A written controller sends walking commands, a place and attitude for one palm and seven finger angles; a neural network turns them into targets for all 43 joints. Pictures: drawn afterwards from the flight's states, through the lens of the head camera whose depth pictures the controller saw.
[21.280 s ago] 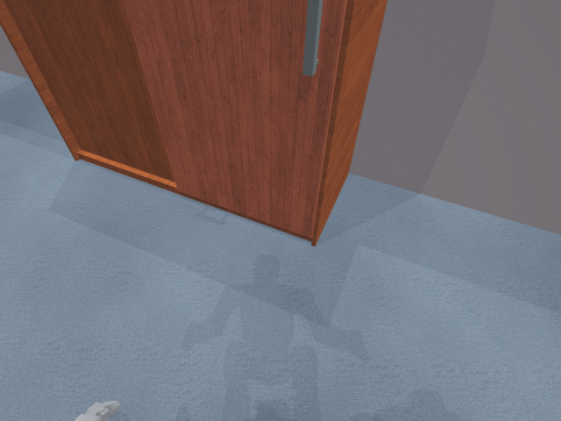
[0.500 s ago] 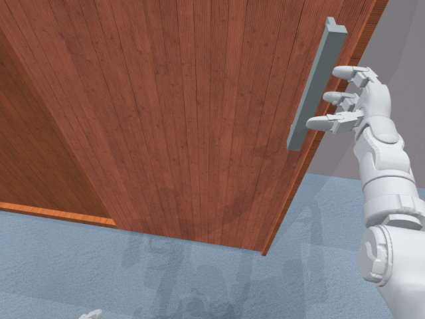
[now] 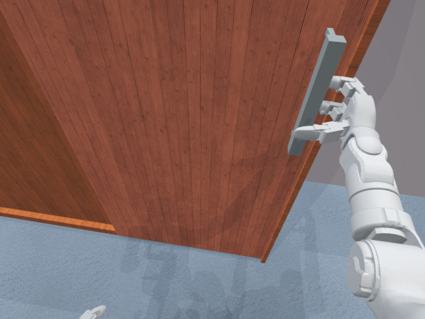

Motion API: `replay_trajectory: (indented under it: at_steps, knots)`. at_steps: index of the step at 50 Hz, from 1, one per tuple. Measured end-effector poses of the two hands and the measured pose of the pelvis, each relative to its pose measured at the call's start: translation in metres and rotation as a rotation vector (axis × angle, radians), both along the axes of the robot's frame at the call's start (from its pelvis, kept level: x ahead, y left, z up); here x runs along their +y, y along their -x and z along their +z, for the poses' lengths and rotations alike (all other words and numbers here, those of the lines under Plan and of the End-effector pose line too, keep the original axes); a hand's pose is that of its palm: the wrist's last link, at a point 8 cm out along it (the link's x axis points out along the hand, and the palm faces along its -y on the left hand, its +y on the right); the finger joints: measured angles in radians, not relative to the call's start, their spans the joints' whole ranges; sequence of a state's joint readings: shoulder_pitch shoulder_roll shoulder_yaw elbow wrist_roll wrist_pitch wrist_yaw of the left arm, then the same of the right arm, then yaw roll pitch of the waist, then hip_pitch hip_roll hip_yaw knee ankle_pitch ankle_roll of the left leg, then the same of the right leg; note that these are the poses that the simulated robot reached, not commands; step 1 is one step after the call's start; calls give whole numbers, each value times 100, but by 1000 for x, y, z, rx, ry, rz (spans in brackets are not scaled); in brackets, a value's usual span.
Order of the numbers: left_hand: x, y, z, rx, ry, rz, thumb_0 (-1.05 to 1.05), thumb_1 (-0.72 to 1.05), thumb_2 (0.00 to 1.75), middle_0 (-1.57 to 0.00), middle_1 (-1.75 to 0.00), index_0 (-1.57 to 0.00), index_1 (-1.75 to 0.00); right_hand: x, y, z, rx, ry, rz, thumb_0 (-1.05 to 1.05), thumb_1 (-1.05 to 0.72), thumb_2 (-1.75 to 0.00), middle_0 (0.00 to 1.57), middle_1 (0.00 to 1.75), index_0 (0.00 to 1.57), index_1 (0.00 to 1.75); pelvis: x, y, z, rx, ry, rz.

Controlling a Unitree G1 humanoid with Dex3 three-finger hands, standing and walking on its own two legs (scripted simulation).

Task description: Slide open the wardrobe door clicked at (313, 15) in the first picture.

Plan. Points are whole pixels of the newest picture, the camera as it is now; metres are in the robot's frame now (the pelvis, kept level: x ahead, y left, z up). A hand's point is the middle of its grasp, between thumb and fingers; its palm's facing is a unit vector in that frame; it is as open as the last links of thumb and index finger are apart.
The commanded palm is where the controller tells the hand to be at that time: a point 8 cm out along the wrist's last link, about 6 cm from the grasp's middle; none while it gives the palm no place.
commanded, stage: slide the fingers in behind the handle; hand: right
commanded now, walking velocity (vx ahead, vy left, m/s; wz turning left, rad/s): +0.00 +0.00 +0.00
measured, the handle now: (309, 98) +0.52 -0.13 +0.18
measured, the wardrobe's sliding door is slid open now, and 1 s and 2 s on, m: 0.00 0.00 0.00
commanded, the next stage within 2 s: grip the handle and tug to test in 1.26 s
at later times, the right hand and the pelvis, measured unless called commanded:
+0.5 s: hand (305, 110) +0.46 -0.11 +0.19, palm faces +0.06 +1.00 +0.00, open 13.9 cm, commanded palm +0.44 -0.16 +0.19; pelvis +0.00 +0.01 +0.00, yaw -1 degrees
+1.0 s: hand (302, 109) +0.46 -0.10 +0.19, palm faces +0.08 +1.00 -0.01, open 14.1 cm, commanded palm +0.43 -0.14 +0.19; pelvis +0.00 +0.01 +0.00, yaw -1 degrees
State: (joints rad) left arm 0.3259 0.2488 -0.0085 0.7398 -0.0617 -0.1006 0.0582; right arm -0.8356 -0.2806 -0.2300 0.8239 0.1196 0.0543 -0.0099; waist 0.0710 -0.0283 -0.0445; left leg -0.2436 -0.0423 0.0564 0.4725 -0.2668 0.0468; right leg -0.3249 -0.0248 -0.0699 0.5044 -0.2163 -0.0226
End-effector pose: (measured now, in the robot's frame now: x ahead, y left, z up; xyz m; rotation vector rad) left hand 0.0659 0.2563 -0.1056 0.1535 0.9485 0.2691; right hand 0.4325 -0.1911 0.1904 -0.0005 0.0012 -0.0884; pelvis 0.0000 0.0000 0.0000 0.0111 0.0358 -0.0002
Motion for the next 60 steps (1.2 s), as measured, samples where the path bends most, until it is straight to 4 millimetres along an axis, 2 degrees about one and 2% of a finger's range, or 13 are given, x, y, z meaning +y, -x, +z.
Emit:
replay_trajectory:
  at_steps: [5, 11, 20, 27, 50, 60]
  knots:
    - [4, -9, 0, -13, -4, -20, 1, 90, 90, -20, -30, -20, -30, 8, 2, 7, 2, 20, 20, -1, 50, -30, 30, 120, 30, 120, 3, 2, 0, -3, -1, -14]
    - [9, -13, 1, -18, -7, -29, 1, 90, 90, -20, -30, -20, -30, 16, -4, 3, 50, -25, 15, -1, 50, -30, 30, 120, 30, 120, 8, 4, 0, 7, 3, -16]
    - [13, -2, -4, 6, 8, -15, 1, 90, 90, -20, -30, -20, -30, 23, -5, 3, -6, 10, 16, -1, 49, -30, 30, 120, 30, 120, 12, 1, -1, 14, 7, -8]
    - [14, 2, -7, 27, 17, -3, 1, 90, 90, -20, -30, -20, -30, 34, -5, 1, 26, -4, 28, -1, 50, -30, 30, 120, 30, 120, 13, -2, 0, 5, 7, -9]
    - [4, -24, -3, -13, 19, -53, 1, 90, 90, -20, -30, -20, -30, 36, -2, 3, 19, 9, 6, -1, 50, -30, 27, 119, 27, 120, 9, -3, 0, 1, 7, -22]
    - [-3, -27, -3, -19, 27, -57, 1, 90, 90, -20, -30, -20, -30, 36, -2, 3, 21, 8, 11, -1, 49, -30, 27, 119, 26, 120, 5, -5, 1, -1, 7, -20]
